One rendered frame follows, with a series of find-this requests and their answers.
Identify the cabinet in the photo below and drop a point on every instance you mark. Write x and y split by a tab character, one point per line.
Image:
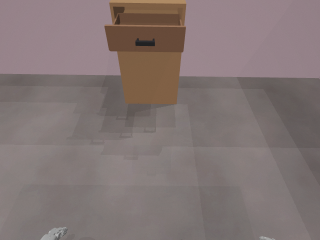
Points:
149	77

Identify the handle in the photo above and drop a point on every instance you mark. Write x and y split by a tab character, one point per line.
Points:
145	42

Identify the robot left hand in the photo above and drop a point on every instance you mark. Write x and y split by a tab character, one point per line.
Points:
55	234

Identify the drawer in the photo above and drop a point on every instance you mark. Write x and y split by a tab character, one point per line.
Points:
166	29

